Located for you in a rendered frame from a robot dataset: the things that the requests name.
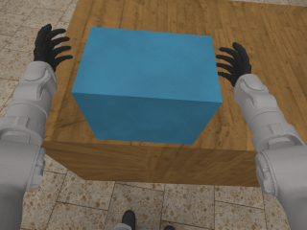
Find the carton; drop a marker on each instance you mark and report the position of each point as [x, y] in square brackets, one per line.
[145, 86]

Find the robot left upper arm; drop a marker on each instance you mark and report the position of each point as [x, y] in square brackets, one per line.
[21, 169]

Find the robot right upper arm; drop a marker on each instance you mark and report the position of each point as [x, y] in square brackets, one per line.
[282, 172]

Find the robot right hand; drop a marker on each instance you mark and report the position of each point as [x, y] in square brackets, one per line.
[239, 61]

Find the robot left foot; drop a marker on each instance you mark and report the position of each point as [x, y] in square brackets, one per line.
[129, 219]

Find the pedestal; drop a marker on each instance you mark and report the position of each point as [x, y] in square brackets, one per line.
[275, 39]

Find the robot right forearm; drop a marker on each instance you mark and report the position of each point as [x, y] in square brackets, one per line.
[265, 120]

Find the robot left hand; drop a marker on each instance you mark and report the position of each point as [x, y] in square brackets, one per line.
[44, 46]

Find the robot left forearm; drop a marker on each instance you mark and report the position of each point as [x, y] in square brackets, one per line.
[28, 111]

